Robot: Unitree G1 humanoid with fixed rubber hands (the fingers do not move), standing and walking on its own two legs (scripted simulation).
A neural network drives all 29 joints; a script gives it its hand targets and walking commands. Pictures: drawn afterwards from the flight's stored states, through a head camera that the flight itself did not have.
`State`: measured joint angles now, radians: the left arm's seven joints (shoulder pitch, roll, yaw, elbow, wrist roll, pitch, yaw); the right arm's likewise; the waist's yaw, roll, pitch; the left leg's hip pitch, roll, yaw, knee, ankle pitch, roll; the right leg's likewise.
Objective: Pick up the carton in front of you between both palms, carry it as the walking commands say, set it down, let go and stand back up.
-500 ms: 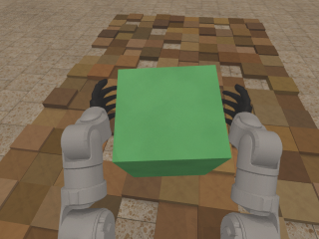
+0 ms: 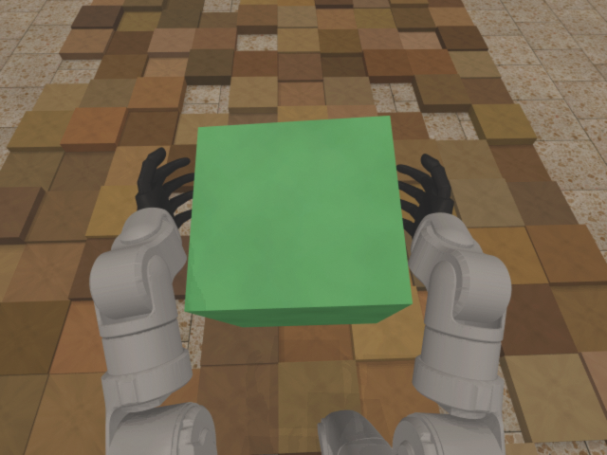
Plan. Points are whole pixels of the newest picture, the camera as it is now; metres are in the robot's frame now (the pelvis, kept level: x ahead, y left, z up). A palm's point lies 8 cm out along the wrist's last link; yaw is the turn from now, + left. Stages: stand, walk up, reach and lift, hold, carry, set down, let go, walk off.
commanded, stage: carry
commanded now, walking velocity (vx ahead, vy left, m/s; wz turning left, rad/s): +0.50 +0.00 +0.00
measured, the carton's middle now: (302, 241) +0.37 -0.02 +0.04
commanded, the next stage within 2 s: none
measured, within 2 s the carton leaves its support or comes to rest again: neither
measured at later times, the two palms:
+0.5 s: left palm out of the picture +0.68 +0.15 +0.21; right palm out of the picture +0.70 -0.16 +0.21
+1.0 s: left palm out of the picture +0.94 +0.13 +0.16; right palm out of the picture +0.93 -0.18 +0.15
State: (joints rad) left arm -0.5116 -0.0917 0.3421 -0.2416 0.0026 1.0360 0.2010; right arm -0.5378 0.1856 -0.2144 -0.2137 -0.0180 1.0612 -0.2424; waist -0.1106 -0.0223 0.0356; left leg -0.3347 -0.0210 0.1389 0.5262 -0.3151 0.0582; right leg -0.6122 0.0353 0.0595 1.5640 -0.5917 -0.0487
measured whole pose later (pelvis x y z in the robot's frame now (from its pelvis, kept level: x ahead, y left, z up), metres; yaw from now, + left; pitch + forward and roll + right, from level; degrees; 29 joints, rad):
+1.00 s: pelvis +0.60 -0.03 +0.04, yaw +0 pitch +4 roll +2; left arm -0.49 -0.14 0.32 -0.08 0.09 1.00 0.17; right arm -0.47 0.19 -0.27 -0.11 -0.09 1.03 -0.19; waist -0.02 -0.03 -0.04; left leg -0.31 -0.03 0.12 0.70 -0.44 0.04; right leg -0.32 -0.02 -0.08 0.32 0.01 -0.02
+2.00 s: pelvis +0.68 +0.00 +0.05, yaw +0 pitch +3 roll +1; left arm -0.44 -0.14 0.29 -0.01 0.09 0.97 0.18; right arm -0.44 0.18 -0.27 -0.03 -0.08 0.99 -0.19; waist -0.02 -0.01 -0.08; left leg -0.14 -0.04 0.10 0.61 -0.37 0.06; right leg -0.18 -0.03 -0.13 0.32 -0.08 -0.01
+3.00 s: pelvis +0.68 +0.00 +0.06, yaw -1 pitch +3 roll +1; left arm -0.43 -0.14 0.28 -0.02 0.09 0.99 0.18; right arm -0.43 0.17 -0.28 -0.04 -0.07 1.01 -0.19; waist -0.01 -0.04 -0.06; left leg -0.10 -0.06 0.10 0.55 -0.32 0.07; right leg -0.21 -0.06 -0.15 0.40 -0.06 -0.02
